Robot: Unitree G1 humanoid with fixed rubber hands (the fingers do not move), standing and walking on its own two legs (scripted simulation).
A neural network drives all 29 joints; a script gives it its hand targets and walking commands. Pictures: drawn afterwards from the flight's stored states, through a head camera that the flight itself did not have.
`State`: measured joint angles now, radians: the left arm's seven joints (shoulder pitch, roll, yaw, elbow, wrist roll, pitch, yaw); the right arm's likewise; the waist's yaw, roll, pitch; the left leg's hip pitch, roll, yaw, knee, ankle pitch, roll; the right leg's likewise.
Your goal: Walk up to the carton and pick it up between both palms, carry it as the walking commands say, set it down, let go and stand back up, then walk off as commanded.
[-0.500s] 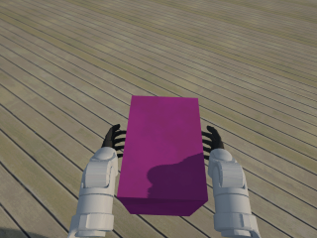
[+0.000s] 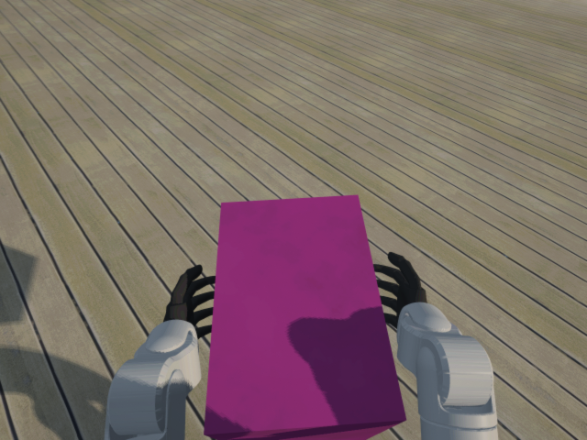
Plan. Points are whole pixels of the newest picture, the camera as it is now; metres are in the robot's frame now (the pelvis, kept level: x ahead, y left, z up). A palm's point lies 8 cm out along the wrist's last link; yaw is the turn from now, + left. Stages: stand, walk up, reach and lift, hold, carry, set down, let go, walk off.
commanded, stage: carry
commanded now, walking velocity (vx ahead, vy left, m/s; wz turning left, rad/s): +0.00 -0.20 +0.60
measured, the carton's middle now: (297, 328) +0.28 +0.00 +0.02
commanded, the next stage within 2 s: none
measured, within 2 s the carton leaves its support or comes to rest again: neither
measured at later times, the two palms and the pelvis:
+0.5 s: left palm (273, 364) +0.19 +0.04 +0.12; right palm (481, 308) +0.28 -0.22 +0.10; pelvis +0.01 -0.16 +0.02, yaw +18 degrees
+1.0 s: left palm (302, 384) +0.18 +0.00 +0.08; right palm (461, 277) +0.34 -0.22 +0.08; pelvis +0.06 -0.24 +0.02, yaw +35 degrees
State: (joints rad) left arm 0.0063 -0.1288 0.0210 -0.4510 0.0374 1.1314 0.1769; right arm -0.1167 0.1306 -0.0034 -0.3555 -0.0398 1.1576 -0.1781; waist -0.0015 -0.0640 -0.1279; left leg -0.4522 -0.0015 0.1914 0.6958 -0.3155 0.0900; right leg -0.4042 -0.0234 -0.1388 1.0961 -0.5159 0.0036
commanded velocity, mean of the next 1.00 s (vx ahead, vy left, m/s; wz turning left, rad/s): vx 0.00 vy -0.20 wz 0.60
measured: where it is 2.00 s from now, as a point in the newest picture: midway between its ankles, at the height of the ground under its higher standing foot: outside the picture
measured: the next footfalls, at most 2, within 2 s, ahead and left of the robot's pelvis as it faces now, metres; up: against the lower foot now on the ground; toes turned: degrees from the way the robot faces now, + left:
right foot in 0.36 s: +0.05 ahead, -0.23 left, +0.00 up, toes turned +6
left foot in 0.80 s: +0.02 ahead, -0.14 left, +0.00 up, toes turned +42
